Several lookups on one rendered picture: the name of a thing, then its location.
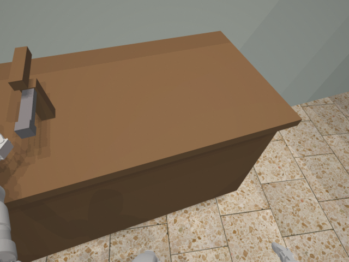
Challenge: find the robot left hand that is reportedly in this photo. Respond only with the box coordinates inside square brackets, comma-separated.
[0, 133, 13, 161]

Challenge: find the left robot forearm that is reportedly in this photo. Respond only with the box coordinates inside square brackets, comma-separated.
[0, 186, 17, 262]

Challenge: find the robot left shin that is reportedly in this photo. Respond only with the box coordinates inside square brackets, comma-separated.
[144, 250, 156, 256]

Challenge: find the tap lever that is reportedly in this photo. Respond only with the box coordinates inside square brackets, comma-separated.
[14, 88, 37, 139]

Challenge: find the counter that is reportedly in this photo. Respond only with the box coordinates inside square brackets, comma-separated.
[0, 31, 302, 262]

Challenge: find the robot right hand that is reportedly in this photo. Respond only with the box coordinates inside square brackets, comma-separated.
[272, 242, 299, 262]

